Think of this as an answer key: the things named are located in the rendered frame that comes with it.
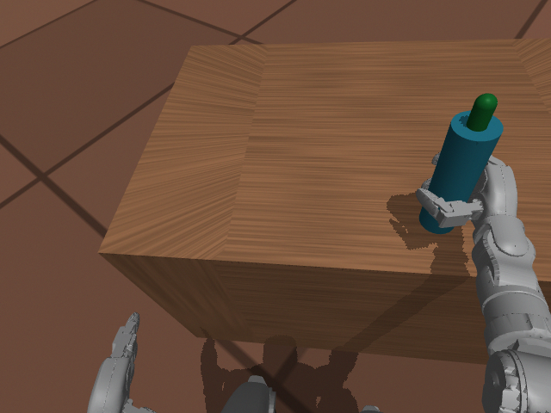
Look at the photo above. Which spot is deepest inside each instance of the right robot hand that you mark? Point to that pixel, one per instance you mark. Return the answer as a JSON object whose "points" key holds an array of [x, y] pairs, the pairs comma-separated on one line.
{"points": [[495, 193]]}

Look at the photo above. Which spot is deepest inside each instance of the bottle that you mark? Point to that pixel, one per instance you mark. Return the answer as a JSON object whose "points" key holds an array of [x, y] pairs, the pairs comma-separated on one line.
{"points": [[469, 143]]}

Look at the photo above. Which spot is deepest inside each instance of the right robot arm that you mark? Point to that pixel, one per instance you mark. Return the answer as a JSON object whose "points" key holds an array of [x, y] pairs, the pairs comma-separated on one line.
{"points": [[518, 321]]}

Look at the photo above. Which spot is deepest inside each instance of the left robot hand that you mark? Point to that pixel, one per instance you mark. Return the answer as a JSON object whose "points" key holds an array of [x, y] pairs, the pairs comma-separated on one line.
{"points": [[110, 393]]}

